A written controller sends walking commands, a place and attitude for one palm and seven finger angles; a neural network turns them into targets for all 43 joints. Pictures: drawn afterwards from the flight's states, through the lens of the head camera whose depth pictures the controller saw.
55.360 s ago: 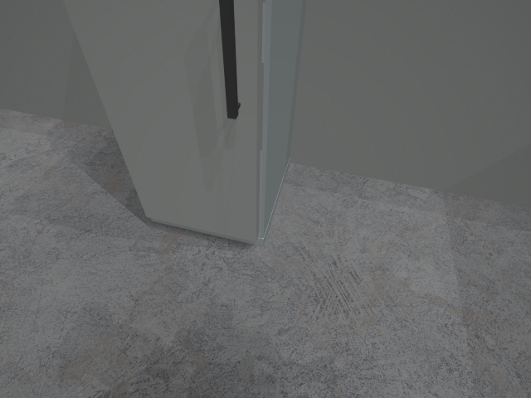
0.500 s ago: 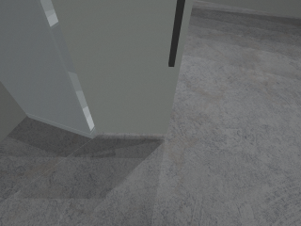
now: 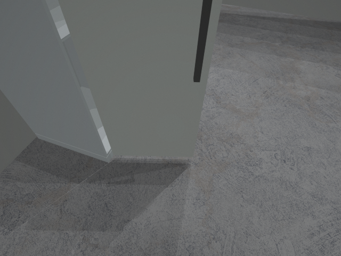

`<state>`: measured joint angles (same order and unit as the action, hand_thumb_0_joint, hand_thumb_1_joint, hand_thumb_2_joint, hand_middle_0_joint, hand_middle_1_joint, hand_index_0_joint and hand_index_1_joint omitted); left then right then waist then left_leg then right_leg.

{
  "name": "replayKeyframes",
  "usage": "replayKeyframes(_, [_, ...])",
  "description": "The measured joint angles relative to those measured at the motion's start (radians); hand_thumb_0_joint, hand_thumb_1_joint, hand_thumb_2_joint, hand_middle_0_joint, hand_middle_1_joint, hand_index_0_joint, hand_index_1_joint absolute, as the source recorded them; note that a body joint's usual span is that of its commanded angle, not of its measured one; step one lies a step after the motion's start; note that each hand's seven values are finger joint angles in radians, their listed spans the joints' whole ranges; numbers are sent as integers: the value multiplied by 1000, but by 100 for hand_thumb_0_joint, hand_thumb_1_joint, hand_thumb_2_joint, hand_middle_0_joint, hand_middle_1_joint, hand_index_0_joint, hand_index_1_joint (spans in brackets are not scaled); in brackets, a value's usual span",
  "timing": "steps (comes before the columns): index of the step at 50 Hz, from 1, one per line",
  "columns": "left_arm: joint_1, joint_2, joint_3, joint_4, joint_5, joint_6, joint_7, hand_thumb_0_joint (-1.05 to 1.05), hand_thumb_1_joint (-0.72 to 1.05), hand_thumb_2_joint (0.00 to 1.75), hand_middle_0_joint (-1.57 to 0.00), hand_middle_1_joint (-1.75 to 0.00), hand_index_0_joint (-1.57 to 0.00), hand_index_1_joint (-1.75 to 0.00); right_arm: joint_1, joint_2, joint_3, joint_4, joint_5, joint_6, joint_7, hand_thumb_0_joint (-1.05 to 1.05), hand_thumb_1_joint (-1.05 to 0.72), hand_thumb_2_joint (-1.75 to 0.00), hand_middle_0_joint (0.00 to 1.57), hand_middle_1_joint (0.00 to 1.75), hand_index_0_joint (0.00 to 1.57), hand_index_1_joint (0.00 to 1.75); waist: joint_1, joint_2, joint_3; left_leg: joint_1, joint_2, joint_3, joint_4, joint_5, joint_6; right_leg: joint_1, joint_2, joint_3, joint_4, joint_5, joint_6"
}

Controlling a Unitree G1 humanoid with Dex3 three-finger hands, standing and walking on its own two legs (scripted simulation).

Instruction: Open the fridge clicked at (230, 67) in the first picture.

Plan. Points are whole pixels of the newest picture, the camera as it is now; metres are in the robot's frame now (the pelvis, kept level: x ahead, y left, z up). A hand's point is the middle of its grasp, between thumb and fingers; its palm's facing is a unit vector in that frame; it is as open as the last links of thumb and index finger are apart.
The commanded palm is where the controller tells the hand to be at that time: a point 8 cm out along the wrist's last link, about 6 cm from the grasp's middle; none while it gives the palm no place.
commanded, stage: look to check the result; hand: right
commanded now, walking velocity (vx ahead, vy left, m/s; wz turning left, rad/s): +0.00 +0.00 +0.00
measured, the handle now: (201, 35) +0.77 -0.05 +0.14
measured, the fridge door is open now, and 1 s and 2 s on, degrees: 71 71 71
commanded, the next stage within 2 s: stand and wait in 0.46 s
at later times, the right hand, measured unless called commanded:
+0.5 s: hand out of the picture +0.02 -0.17 -0.18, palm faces -0.01 +0.98 -0.19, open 7.3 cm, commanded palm none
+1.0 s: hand out of the picture +0.02 -0.17 -0.18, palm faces -0.02 +0.98 -0.19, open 7.3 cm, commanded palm none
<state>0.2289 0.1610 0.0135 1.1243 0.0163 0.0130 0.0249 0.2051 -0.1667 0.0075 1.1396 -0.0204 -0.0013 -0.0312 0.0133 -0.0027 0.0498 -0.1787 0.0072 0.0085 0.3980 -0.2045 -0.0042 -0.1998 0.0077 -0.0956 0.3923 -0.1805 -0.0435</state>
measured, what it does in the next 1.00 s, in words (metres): stands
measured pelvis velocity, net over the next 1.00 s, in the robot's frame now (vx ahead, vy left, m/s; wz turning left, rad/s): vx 0.02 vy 0.00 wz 0.01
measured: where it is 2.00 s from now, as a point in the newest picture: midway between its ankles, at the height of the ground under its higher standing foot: outside the picture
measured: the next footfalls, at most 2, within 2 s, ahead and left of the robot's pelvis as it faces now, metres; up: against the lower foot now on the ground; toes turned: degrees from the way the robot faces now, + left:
none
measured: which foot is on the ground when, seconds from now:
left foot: down 0.00-1.00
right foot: down 0.00-1.00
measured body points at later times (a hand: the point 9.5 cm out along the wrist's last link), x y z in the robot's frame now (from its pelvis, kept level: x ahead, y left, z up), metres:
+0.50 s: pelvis +0.02 +0.00 +0.00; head +0.03 +0.00 +0.45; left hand +0.02 +0.22 -0.16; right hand +0.02 -0.22 -0.16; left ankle +0.01 +0.12 -0.74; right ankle +0.02 -0.09 -0.74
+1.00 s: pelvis +0.02 +0.00 +0.00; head +0.03 +0.00 +0.45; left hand +0.02 +0.22 -0.16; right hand +0.03 -0.22 -0.16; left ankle +0.01 +0.12 -0.74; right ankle +0.02 -0.09 -0.74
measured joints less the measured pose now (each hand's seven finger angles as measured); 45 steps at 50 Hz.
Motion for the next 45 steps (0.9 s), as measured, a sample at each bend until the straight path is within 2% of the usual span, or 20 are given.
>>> replayKeyframes(45, [11, -15, -7, 30, -4, -8, 8, 0, 91, 90, -20, -30, -20, -30, 30, 13, 3, 24, 3, -4, -4, 0, -91, -90, 20, 30, 20, 30, -3, 4, -4, 50, -1, -10, -24, -17, -1, 54, 1, -8, -25, -20, 2])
